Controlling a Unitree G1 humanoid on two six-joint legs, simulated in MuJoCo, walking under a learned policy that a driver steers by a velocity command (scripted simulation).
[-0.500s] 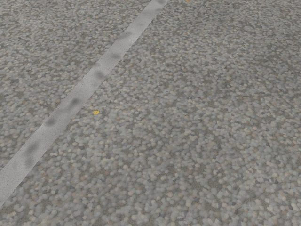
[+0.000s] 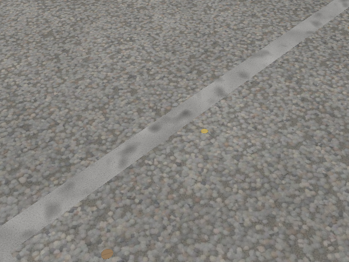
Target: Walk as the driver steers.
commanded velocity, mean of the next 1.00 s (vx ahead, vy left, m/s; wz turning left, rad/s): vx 0.44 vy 0.00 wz -0.26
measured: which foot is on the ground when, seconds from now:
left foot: up 0.00-0.06, down 0.08-0.58, up 0.60-1.00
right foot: down 0.00-0.08, up 0.10-0.54, down 0.56-1.00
